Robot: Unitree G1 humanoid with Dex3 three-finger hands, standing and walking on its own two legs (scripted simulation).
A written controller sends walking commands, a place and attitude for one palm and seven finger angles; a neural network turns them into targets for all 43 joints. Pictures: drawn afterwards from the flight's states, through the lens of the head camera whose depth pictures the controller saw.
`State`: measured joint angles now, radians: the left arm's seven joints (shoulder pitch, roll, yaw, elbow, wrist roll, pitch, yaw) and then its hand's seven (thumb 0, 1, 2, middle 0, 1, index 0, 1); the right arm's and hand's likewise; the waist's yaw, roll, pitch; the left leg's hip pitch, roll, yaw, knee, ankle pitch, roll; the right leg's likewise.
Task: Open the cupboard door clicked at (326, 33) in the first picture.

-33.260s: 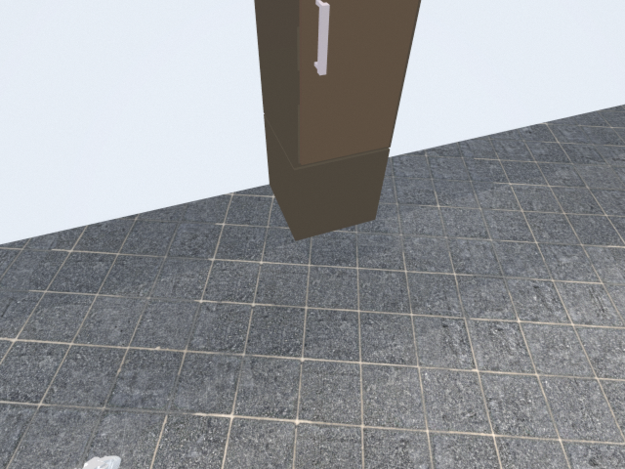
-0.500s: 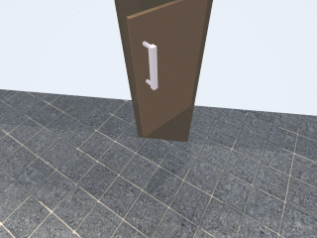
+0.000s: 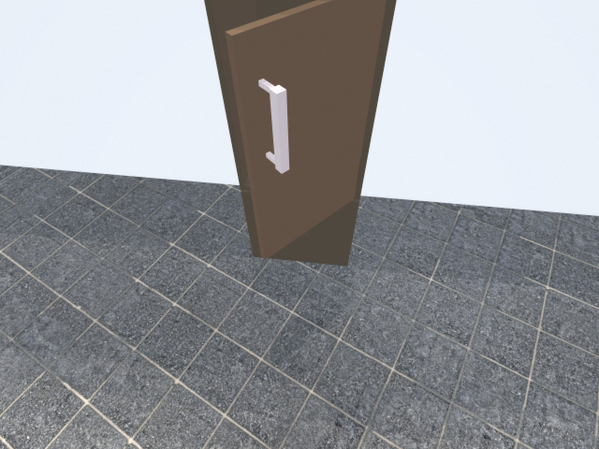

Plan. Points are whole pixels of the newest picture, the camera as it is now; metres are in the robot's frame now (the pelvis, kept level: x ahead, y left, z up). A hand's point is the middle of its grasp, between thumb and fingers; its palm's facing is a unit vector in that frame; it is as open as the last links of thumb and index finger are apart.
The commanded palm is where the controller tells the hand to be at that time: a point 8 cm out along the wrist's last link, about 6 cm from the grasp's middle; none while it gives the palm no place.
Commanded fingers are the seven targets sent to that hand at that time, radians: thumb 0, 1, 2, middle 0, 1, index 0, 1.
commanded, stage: look to check the result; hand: left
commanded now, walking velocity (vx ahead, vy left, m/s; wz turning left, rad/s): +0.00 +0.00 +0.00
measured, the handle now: (273, 128) +0.62 +0.08 +0.07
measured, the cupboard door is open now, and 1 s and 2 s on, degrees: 47 47 47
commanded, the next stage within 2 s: walk to a spot facing it in 0.36 s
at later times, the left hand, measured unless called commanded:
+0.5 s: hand out of the picture +0.10 +0.24 -0.16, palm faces -0.02 -0.94 -0.33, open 7.3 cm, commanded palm none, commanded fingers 0.00 0.90 0.90 -0.20 -0.30 -0.20 -0.30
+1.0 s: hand out of the picture +0.09 +0.16 -0.18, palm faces -0.19 -0.94 -0.29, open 7.3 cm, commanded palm none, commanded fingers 0.00 0.90 0.90 -0.20 -0.30 -0.20 -0.30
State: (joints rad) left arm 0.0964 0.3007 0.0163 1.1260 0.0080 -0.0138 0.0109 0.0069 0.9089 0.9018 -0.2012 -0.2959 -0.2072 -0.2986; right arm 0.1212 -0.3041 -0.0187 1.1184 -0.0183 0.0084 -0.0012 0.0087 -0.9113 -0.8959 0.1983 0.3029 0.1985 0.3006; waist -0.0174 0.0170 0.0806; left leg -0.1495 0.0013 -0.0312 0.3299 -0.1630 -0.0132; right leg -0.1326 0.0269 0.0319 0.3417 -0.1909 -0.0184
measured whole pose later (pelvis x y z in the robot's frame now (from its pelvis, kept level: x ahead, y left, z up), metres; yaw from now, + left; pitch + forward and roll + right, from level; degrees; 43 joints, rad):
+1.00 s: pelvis +0.00 -0.03 -0.02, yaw -14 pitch +1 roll +1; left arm 0.20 0.20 0.07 0.95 0.02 0.04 0.01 0.01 0.91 0.90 -0.20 -0.30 -0.21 -0.30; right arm 0.14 -0.23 -0.07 0.98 -0.01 0.08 -0.02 0.01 -0.91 -0.90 0.20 0.30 0.20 0.30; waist 0.01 0.02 0.15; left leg -0.43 0.04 0.00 1.05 -0.47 -0.04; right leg -0.30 0.08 0.08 0.59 -0.29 -0.07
